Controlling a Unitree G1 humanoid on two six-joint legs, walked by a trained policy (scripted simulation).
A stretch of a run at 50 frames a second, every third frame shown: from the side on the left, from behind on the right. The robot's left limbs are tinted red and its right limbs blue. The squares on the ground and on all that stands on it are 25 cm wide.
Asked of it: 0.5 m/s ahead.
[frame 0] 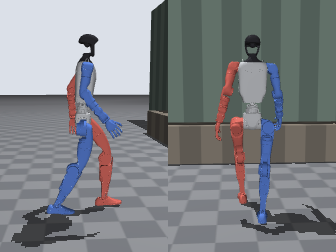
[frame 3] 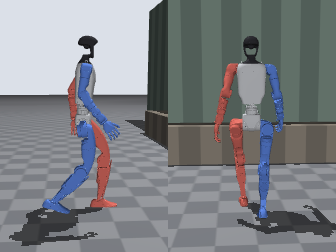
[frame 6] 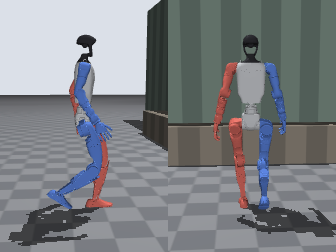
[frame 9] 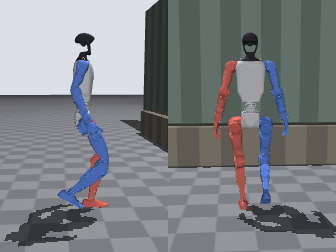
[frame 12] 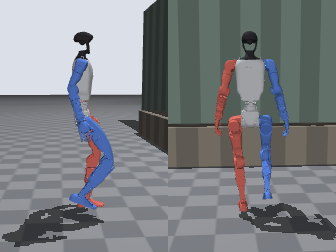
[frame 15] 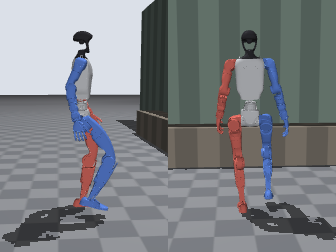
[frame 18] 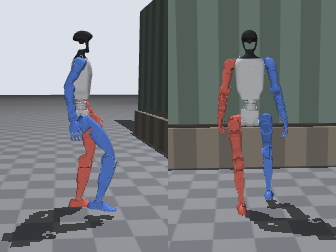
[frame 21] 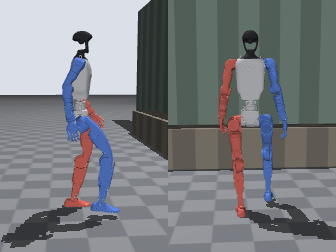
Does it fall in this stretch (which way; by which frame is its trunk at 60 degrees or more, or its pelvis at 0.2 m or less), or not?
no
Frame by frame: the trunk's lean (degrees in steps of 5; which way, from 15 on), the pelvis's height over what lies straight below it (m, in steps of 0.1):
0: 5, 0.8
3: 5, 0.7
6: 5, 0.8
9: 0, 0.8
12: 0, 0.8
15: 0, 0.8
18: 0, 0.8
21: 0, 0.8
